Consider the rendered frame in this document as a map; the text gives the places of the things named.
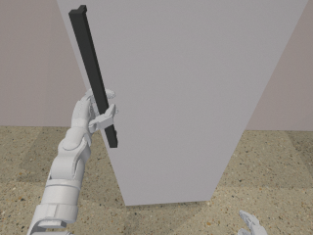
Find left robot forearm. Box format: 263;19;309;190
26;127;92;235

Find handle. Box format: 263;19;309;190
68;5;118;148

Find robot right hand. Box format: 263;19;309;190
237;210;268;235

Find fridge door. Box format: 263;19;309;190
57;0;308;206

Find robot left hand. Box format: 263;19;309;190
70;88;118;137

